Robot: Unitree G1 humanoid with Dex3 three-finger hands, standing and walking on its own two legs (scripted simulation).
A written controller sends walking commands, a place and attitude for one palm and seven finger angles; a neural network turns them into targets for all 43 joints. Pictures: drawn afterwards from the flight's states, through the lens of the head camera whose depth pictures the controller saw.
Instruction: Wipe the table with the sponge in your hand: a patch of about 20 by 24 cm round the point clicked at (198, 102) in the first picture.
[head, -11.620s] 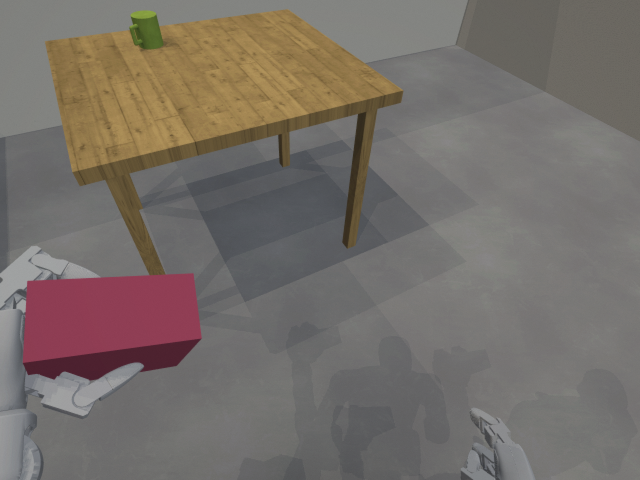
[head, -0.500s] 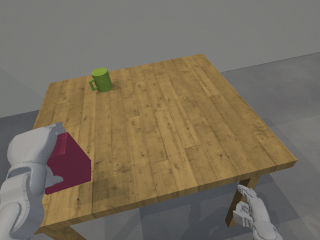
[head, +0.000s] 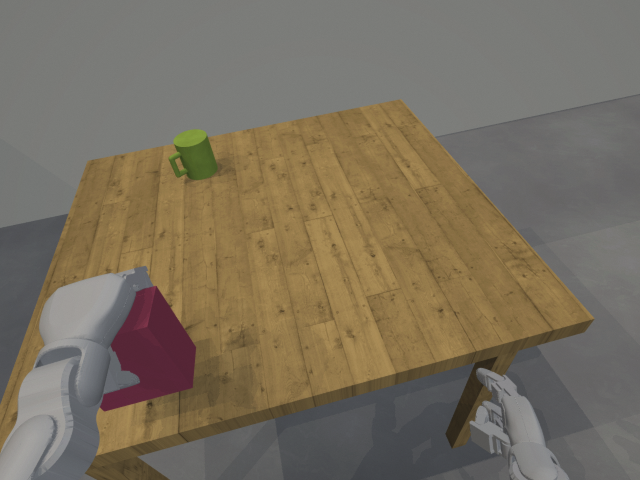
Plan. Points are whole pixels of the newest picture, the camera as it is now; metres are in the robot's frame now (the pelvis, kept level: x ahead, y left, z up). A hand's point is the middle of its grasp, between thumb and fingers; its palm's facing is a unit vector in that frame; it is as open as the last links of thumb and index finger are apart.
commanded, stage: move the sponge above the wiping area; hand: left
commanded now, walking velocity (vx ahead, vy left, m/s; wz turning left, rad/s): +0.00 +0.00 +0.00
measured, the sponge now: (137, 360) +0.22 +0.28 +0.04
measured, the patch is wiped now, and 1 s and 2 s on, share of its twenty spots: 0.00 0.00 0.00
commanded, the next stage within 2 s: none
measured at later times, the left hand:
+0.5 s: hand (135, 333) +0.23 +0.27 +0.09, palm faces -0.02 -0.08 -1.00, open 10.6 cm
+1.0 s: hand (138, 319) +0.25 +0.28 +0.08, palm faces +0.02 -0.07 -1.00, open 10.5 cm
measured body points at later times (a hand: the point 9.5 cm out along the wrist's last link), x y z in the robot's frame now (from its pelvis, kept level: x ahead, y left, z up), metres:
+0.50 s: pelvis +0.00 +0.00 +0.00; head -0.01 -0.04 +0.45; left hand +0.23 +0.27 +0.14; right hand +0.25 -0.20 -0.08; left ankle +0.03 +0.12 -0.74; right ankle +0.00 -0.11 -0.74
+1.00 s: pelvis +0.01 +0.00 +0.00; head +0.01 -0.04 +0.45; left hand +0.25 +0.28 +0.13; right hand +0.25 -0.21 -0.09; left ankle +0.03 +0.12 -0.74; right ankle +0.00 -0.11 -0.74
